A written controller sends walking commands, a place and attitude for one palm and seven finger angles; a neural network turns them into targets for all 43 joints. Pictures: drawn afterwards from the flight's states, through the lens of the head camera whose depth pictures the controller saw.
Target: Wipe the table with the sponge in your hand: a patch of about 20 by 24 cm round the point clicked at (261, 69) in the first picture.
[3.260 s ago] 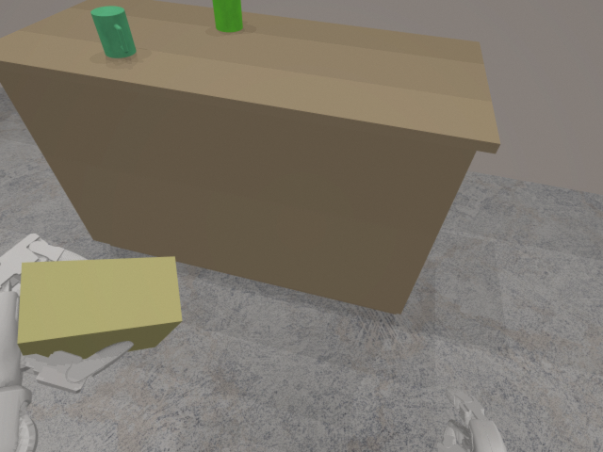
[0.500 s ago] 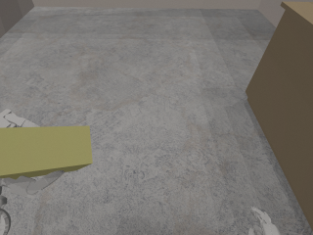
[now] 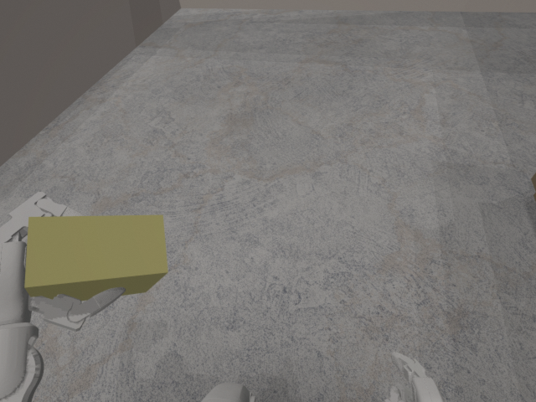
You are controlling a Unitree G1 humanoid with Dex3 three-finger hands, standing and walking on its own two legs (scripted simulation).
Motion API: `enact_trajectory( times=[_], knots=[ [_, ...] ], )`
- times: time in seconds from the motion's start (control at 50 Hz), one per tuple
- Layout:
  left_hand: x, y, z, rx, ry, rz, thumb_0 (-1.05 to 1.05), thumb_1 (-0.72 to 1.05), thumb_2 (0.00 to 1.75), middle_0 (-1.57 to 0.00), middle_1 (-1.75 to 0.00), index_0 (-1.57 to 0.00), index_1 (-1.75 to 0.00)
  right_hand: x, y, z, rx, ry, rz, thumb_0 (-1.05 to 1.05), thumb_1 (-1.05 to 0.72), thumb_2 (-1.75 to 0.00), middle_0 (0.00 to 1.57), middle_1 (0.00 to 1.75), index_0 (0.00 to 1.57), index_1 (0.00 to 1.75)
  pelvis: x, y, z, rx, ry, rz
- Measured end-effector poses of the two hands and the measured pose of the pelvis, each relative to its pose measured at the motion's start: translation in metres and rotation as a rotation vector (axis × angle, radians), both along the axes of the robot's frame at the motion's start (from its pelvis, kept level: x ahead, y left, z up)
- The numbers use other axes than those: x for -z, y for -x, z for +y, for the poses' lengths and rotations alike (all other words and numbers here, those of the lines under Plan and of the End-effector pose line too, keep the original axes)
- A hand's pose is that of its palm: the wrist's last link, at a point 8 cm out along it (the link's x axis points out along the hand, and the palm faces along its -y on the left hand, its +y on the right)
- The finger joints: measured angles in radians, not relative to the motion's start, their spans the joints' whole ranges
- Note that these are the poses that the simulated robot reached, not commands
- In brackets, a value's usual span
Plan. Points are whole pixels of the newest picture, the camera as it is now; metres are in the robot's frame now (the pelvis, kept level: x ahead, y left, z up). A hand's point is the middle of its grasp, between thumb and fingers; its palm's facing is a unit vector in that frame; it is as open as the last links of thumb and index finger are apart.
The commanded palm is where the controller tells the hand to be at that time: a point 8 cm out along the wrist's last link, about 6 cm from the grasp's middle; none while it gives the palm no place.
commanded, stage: walk around to get in front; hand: left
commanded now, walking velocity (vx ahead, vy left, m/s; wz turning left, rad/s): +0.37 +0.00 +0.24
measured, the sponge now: (117, 260) +0.24 +0.20 +0.16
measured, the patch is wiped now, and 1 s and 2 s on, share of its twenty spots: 0.00 0.00 0.00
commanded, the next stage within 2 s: none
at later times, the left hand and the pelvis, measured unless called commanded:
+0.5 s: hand (88, 184) +0.33 +0.26 +0.19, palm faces +0.49 -0.78 -0.39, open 10.2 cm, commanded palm +0.26 +0.30 +0.19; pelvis +0.12 +0.00 +0.01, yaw +5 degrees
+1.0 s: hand (156, 117) +0.46 +0.21 +0.20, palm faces +0.49 -0.72 -0.48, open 10.2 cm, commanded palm +0.39 +0.25 +0.19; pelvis +0.28 -0.05 +0.02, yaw +10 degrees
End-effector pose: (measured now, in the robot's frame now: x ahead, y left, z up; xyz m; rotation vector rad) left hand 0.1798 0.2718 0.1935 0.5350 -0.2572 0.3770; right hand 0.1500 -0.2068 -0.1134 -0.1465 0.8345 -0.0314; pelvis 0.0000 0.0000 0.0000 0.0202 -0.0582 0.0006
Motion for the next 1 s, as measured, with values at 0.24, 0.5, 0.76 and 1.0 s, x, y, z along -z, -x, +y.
enact_trajectory(
  times=[0.24,0.5,0.76,1.0],
  knots=[
    [-0.028,-0.029,0.000,-0.002,-0.050,-0.010,-0.01,-0.51,0.98,-0.72,-1.32,-0.75,-1.33,-0.055,-0.056,-0.065,0.037,0.195,-0.019,0.01,-0.91,-0.90,0.20,0.30,0.20,0.30,-0.024,-0.048,-0.010,-0.058,-0.028,0.075],
    [-0.007,-0.103,0.028,-0.061,0.030,-0.075,-0.02,-0.51,0.98,-0.72,-1.32,-0.75,-1.33,-0.048,-0.148,0.012,-0.011,0.054,-0.094,0.01,-0.91,-0.90,0.20,0.30,0.20,0.30,-0.012,-0.123,0.004,-0.086,0.012,0.059],
    [-0.013,-0.172,-0.016,-0.124,-0.108,-0.005,-0.01,-0.51,0.98,-0.72,-1.32,-0.75,-1.33,0.011,-0.234,-0.009,-0.109,-0.037,0.031,0.01,-0.90,-0.90,0.21,0.30,0.21,0.30,0.006,-0.209,-0.040,-0.142,0.017,0.034],
    [-0.028,-0.231,-0.031,-0.092,-0.062,-0.023,-0.01,-0.51,0.98,-0.72,-1.32,-0.75,-1.33,-0.048,-0.325,-0.080,-0.085,0.170,-0.022,0.01,-0.91,-0.90,0.20,0.30,0.20,0.30,-0.019,-0.279,-0.050,-0.177,-0.019,0.067]
  ],
)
